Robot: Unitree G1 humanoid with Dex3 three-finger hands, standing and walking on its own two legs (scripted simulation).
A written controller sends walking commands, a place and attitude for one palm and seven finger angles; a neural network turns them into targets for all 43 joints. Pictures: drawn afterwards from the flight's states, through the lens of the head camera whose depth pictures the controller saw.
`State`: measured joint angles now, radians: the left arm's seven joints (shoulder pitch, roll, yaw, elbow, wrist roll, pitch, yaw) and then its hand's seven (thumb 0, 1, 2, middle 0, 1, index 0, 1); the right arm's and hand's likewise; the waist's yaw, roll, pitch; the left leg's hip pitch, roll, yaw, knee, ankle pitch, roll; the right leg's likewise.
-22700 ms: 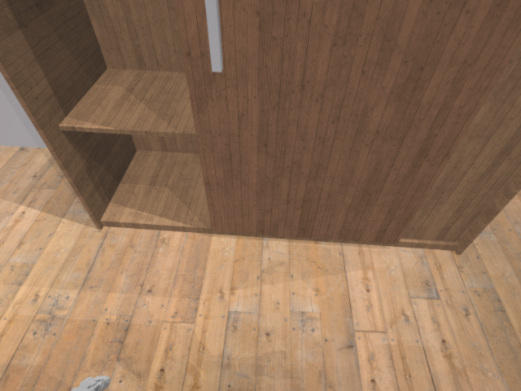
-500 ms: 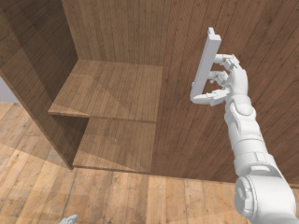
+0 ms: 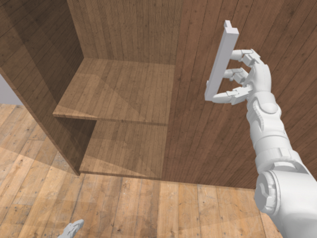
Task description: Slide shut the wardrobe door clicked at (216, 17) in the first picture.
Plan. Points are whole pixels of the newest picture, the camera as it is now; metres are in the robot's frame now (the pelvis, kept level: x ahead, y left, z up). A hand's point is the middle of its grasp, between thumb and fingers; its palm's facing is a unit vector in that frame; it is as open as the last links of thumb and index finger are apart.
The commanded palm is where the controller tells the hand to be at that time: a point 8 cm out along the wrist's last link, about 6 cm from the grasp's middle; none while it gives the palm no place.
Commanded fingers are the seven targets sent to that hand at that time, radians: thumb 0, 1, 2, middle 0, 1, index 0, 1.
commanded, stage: move the hooked fingers beside the handle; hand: right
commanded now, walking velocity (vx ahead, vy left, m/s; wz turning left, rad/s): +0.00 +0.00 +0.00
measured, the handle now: (217, 63) +0.51 -0.07 +0.19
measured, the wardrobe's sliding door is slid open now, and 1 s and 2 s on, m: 0.53 0.53 0.53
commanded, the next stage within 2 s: none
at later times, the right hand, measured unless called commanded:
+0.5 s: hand (232, 79) +0.47 -0.11 +0.17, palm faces -0.04 +1.00 -0.01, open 13.2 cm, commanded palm +0.48 -0.19 +0.17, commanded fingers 0.00 0.50 -0.30 0.30 1.20 0.30 1.20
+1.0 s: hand (233, 79) +0.47 -0.11 +0.17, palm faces -0.06 +1.00 -0.01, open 13.1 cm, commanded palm +0.48 -0.20 +0.18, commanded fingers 0.00 0.50 -0.30 0.30 1.20 0.30 1.20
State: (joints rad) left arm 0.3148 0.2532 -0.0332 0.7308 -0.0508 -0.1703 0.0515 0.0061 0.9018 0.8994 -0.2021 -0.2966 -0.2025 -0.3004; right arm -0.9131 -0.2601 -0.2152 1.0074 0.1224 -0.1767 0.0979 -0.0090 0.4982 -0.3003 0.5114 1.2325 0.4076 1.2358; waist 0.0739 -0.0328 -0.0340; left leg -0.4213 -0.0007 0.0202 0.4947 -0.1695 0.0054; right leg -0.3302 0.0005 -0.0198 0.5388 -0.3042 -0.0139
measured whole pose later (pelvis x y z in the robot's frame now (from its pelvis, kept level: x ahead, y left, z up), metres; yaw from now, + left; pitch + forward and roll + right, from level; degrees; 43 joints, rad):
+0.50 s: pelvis -0.03 -0.01 -0.01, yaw +0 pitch +8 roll +0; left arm 0.39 0.28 -0.03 0.74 -0.05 -0.19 0.05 0.01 0.90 0.90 -0.20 -0.30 -0.20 -0.30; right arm -1.01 -0.33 -0.25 1.11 0.10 -0.19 0.09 -0.01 0.50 -0.30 0.56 1.23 0.45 1.23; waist 0.13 -0.03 -0.04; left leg -0.54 0.00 0.01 0.55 -0.15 0.00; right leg -0.46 0.00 -0.03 0.63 -0.30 -0.02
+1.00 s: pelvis -0.04 -0.01 -0.01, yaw +1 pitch +8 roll +0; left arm 0.41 0.28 -0.04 0.72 -0.04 -0.19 0.05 0.01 0.90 0.90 -0.20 -0.30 -0.20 -0.30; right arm -1.06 -0.38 -0.29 1.16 0.07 -0.17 0.10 -0.01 0.50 -0.30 0.57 1.22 0.47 1.22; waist 0.16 -0.02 -0.04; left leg -0.59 0.00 -0.02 0.58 -0.16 -0.02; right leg -0.51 0.00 -0.05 0.67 -0.30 -0.03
